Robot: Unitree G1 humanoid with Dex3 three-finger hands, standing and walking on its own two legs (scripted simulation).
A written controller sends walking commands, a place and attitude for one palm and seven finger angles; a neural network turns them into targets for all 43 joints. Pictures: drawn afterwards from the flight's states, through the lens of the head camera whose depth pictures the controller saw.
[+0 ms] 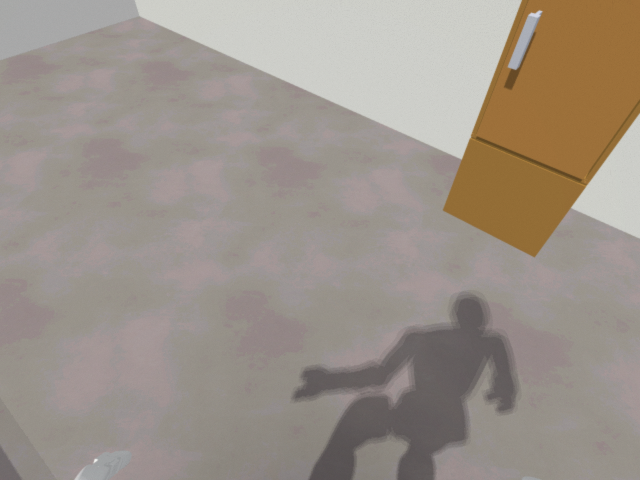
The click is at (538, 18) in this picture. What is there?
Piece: cupboard door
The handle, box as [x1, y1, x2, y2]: [508, 10, 542, 69]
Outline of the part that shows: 542,11 539,10 536,13 530,13 528,15 508,67 514,69 518,67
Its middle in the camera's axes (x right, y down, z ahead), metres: +0.60 -0.58 +1.12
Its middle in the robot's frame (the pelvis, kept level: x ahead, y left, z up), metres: +1.26 -0.54 +0.02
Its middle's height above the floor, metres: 0.79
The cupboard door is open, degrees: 0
